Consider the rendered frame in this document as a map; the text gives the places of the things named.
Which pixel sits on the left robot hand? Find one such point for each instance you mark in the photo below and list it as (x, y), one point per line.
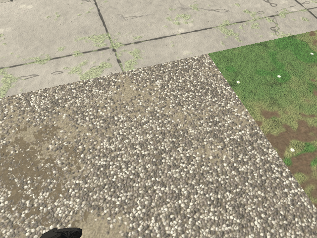
(71, 232)

